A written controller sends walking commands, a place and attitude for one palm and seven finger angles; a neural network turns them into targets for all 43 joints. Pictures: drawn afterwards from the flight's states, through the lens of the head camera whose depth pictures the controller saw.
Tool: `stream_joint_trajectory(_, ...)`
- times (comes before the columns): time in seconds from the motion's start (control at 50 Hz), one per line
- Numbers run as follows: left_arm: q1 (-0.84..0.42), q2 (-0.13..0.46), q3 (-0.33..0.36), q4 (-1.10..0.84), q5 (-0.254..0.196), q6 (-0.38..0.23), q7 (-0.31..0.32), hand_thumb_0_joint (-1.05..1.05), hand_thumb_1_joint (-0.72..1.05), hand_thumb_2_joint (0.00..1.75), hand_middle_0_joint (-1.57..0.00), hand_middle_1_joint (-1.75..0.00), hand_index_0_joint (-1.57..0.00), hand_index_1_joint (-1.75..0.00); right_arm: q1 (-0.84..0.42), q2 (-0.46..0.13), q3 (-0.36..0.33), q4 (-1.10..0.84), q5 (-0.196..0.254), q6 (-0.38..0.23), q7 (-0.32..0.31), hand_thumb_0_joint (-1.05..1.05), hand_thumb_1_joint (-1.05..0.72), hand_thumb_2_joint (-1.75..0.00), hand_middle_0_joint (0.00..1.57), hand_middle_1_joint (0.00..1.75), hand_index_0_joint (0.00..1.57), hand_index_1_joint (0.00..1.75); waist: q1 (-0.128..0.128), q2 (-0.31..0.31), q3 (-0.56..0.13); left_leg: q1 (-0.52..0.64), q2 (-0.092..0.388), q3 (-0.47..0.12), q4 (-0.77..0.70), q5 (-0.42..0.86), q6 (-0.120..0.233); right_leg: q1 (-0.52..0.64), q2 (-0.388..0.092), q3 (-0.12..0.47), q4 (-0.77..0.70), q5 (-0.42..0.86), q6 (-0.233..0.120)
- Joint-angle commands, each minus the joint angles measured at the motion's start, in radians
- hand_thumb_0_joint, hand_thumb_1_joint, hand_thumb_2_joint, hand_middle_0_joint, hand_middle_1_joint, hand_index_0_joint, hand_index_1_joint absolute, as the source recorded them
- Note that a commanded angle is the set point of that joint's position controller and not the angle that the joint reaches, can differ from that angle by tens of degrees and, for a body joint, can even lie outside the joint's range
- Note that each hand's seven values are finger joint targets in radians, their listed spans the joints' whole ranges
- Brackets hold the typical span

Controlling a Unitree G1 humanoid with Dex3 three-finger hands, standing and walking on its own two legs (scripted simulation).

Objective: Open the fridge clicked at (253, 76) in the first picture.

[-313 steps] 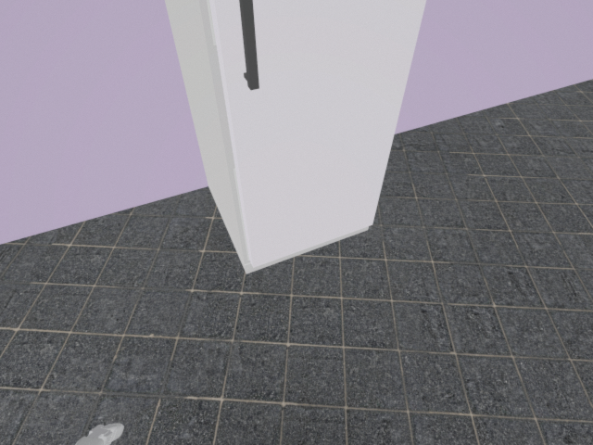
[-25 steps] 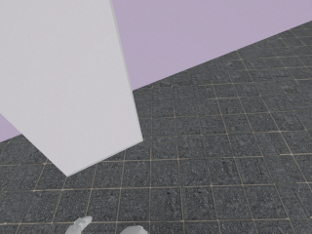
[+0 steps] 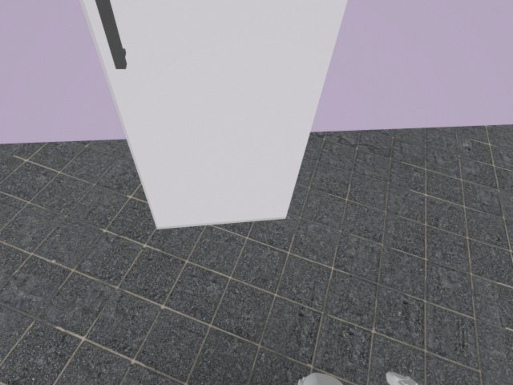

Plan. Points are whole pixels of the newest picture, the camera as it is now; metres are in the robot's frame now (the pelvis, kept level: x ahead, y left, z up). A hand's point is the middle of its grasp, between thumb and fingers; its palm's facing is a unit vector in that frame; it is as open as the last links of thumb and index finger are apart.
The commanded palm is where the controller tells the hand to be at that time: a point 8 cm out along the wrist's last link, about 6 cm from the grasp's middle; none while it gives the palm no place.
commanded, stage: turn to face it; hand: left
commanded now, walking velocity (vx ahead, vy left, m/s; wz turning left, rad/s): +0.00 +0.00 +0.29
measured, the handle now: out of the picture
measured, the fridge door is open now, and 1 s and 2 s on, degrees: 0 0 0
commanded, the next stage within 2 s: take the last steps up to it in 0.26 s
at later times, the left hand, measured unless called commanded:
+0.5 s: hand out of the picture +0.04 +0.14 -0.14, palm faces +0.17 -0.95 -0.26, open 7.4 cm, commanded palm none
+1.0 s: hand out of the picture -0.12 +0.12 -0.16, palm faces +0.40 -0.90 -0.15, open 7.4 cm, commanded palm none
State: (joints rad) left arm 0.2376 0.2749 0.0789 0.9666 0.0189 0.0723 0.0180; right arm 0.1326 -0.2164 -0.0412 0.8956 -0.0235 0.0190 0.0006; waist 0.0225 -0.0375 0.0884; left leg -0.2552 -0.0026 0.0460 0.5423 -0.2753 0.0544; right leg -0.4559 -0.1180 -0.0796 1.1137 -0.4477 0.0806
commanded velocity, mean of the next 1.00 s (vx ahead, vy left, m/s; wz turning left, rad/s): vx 0.20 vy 0.04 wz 0.14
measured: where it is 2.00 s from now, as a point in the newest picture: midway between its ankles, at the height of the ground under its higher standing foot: (215, 347)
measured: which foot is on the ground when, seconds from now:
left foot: down 0.00-0.40, up 0.42-1.00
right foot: up 0.00-0.38, down 0.40-1.00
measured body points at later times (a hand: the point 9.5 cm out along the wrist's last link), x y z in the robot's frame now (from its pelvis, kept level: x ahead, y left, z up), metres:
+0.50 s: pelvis -0.01 -0.05 +0.01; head -0.01 -0.09 +0.45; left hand +0.03 +0.19 -0.12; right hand +0.03 -0.29 -0.17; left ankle -0.02 +0.08 -0.68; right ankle -0.01 -0.14 -0.74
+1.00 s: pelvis +0.06 +0.03 +0.00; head +0.07 +0.04 +0.45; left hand -0.14 +0.17 -0.14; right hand +0.23 -0.16 -0.14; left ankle +0.09 +0.16 -0.73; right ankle +0.00 -0.14 -0.74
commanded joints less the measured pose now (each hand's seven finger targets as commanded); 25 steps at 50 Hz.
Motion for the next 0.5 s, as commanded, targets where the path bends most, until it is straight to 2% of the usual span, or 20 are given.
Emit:
stream_joint_trajectory(0.0, 0.001, 0.058, 0.008, -0.075, 0.0, -0.03, -0.006, 0.0, 0.9, 0.9, -0.2, -0.3, -0.2, -0.3, 0.059, -0.18, -0.043, -0.037, 0.007, -0.016, -0.021, 0.0, -0.9, -0.9, 0.2, 0.3, 0.2, 0.3, -0.032, 0.153, -0.123, 0.135, 0.227, -0.217, -0.227, 0.435, 0.08, -0.078, -0.003, 0.055, 0.032, 0.094, 0.014)
stream_joint_trajectory(0.06, -0.022, 0.051, 0.006, -0.079, 0.0, -0.031, -0.001, 0.0, 0.9, 0.9, -0.2, -0.3, -0.2, -0.3, 0.1, -0.165, -0.042, -0.018, 0.007, -0.018, -0.023, 0.0, -0.9, -0.9, 0.2, 0.3, 0.2, 0.3, -0.042, 0.138, -0.114, 0.158, 0.231, -0.253, -0.239, 0.441, 0.091, -0.078, 0.005, 0.065, -0.022, 0.093, 0.02)
stream_joint_trajectory(0.14, -0.055, 0.034, 0.001, -0.091, -0.002, -0.032, 0.003, 0.0, 0.9, 0.9, -0.2, -0.3, -0.2, -0.3, 0.125, -0.158, -0.045, -0.003, 0.002, -0.014, -0.024, 0.0, -0.9, -0.9, 0.2, 0.3, 0.2, 0.3, -0.055, 0.161, -0.117, 0.183, 0.244, -0.299, -0.234, 0.425, 0.119, -0.061, 0.018, 0.066, -0.132, 0.043, 0.019)
stream_joint_trajectory(0.16, -0.072, 0.03, -0.002, -0.095, -0.004, -0.033, 0.004, 0.0, 0.9, 0.9, -0.2, -0.3, -0.2, -0.3, 0.138, -0.155, -0.044, 0.004, 0.001, -0.013, -0.025, 0.0, -0.9, -0.9, 0.2, 0.3, 0.2, 0.3, -0.063, 0.158, -0.113, 0.174, 0.245, -0.317, -0.232, 0.428, 0.123, -0.047, 0.024, 0.068, -0.161, 0.029, 0.016)
stream_joint_trajectory(0.2, -0.081, 0.018, -0.007, -0.097, -0.007, -0.034, 0.007, 0.0, 0.9, 0.9, -0.2, -0.3, -0.2, -0.3, 0.134, -0.155, -0.046, 0.01, -0.002, -0.009, -0.025, 0.0, -0.9, -0.9, 0.2, 0.3, 0.2, 0.3, -0.061, 0.161, -0.108, 0.142, 0.248, -0.335, -0.229, 0.395, 0.13, 0.001, 0.037, 0.063, -0.228, 0.005, 0.007)
stream_joint_trajectory(0.24, -0.077, 0.007, -0.01, -0.096, -0.008, -0.038, 0.007, 0.0, 0.9, 0.9, -0.2, -0.3, -0.2, -0.3, 0.131, -0.152, -0.044, 0.017, -0.004, -0.007, -0.024, 0.0, -0.9, -0.9, 0.2, 0.3, 0.2, 0.3, -0.058, 0.181, -0.106, 0.105, 0.237, -0.353, -0.226, 0.386, 0.127, 0.06, 0.054, 0.058, -0.305, -0.001, -0.005)
stream_joint_trajectory(0.28, -0.051, -0.001, -0.011, -0.085, -0.011, -0.043, 0.011, 0.0, 0.9, 0.9, -0.2, -0.3, -0.2, -0.3, 0.122, -0.149, -0.046, 0.024, -0.004, -0.005, -0.023, 0.0, -0.9, -0.9, 0.2, 0.3, 0.2, 0.3, -0.044, 0.188, -0.108, 0.065, 0.225, -0.362, -0.213, 0.387, 0.12, 0.127, 0.072, 0.051, -0.39, 0.032, -0.017)
stream_joint_trajectory(0.32, 0.006, 0.003, -0.01, -0.069, -0.014, -0.054, 0.014, 0.0, 0.9, 0.9, -0.2, -0.3, -0.2, -0.3, 0.108, -0.141, -0.046, 0.029, 0.002, -0.006, -0.021, 0.0, -0.9, -0.9, 0.2, 0.3, 0.2, 0.3, -0.013, 0.156, -0.132, 0.02, 0.194, -0.351, -0.161, 0.391, 0.094, 0.243, 0.084, 0.045, -0.562, 0.149, -0.023)
stream_joint_trajectory(0.34, 0.04, 0.007, -0.01, -0.054, -0.013, -0.064, 0.017, 0.0, 0.9, 0.9, -0.2, -0.3, -0.2, -0.3, 0.103, -0.125, -0.042, 0.032, 0.007, -0.008, -0.019, 0.0, -0.9, -0.9, 0.2, 0.3, 0.2, 0.3, 0.005, 0.121, -0.156, -0.017, 0.159, -0.32, -0.116, 0.333, 0.056, 0.339, 0.067, 0.049, -0.707, 0.252, -0.026)
stream_joint_trajectory(0.36, 0.066, 0.048, -0.003, -0.039, -0.006, -0.079, 0.021, 0.0, 0.9, 0.9, -0.2, -0.3, -0.2, -0.3, 0.121, -0.077, -0.035, 0.035, 0.016, -0.011, -0.014, 0.0, -0.9, -0.9, 0.2, 0.3, 0.2, 0.3, 0.011, -0.004, -0.192, -0.116, 0.084, -0.242, -0.015, 0.143, -0.005, 0.472, -0.045, 0.161, -0.814, 0.258, -0.051)
stream_joint_trajectory(0.38, 0.083, 0.132, 0.012, -0.035, 0.006, -0.086, 0.024, 0.0, 0.9, 0.9, -0.2, -0.3, -0.2, -0.3, 0.12, -0.017, -0.022, 0.016, 0.018, -0.01, -0.01, 0.0, -0.9, -0.9, 0.2, 0.3, 0.2, 0.3, 0.017, -0.246, -0.15, -0.289, -0.052, -0.098, 0.153, -0.18, -0.072, 0.506, -0.268, 0.406, -0.881, 0.216, -0.143)
stream_joint_trajectory(0.4, 0.094, 0.157, 0.012, -0.051, 0.001, -0.079, 0.017, 0.0, 0.9, 0.9, -0.2, -0.3, -0.2, -0.3, 0.099, -0.081, -0.043, 0.004, 0.003, 0.005, -0.01, 0.0, -0.9, -0.9, 0.2, 0.3, 0.2, 0.3, 0.037, -0.2, -0.11, -0.306, -0.034, -0.114, 0.332, -0.286, -0.075, 0.379, -0.352, 0.462, -0.934, 0.074, -0.218)
stream_joint_trajectory(0.42, 0.062, 0.124, 0.019, -0.053, 0.0, -0.079, 0.02, 0.0, 0.9, 0.9, -0.2, -0.3, -0.2, -0.3, 0.093, -0.099, -0.053, 0.011, -0.007, 0.017, -0.003, 0.0, -0.9, -0.9, 0.2, 0.3, 0.2, 0.3, 0.025, -0.19, -0.064, -0.348, -0.002, -0.137, 0.447, -0.242, -0.072, 0.332, -0.33, 0.449, -0.979, -0.096, -0.227)
stream_joint_trajectory(0.44, 0.032, 0.098, 0.017, -0.052, -0.001, -0.086, 0.019, 0.0, 0.9, 0.9, -0.2, -0.3, -0.2, -0.3, 0.095, -0.101, -0.055, 0.032, -0.012, 0.019, 0.004, 0.0, -0.9, -0.9, 0.2, 0.3, 0.2, 0.3, 0.008, -0.151, -0.008, -0.375, 0.016, -0.134, 0.51, -0.178, -0.072, 0.295, -0.291, 0.433, -1.0, -0.165, -0.206)
stream_joint_trajectory(0.46, 0.029, 0.07, 0.003, -0.046, -0.004, -0.097, 0.014, 0.0, 0.9, 0.9, -0.2, -0.3, -0.2, -0.3, 0.108, -0.092, -0.056, 0.054, -0.014, 0.019, 0.012, 0.0, -0.9, -0.9, 0.2, 0.3, 0.2, 0.3, -0.007, -0.085, 0.028, -0.378, 0.026, -0.118, 0.556, -0.098, -0.077, 0.277, -0.243, 0.36, -0.995, -0.126, -0.174)
stream_joint_trajectory(0.48, 0.03, 0.045, -0.004, -0.037, -0.005, -0.108, 0.01, 0.0, 0.9, 0.9, -0.2, -0.3, -0.2, -0.3, 0.133, -0.074, -0.055, 0.068, -0.015, 0.017, 0.019, 0.0, -0.9, -0.9, 0.2, 0.3, 0.2, 0.3, -0.02, -0.062, 0.035, -0.376, 0.033, -0.101, 0.577, -0.039, -0.084, 0.283, -0.207, 0.279, -0.979, -0.051, -0.154)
